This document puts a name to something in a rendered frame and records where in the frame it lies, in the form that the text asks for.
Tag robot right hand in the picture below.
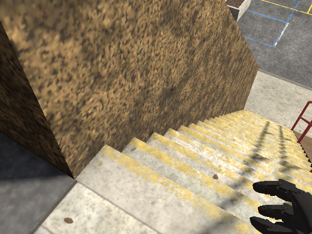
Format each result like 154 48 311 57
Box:
250 178 312 234

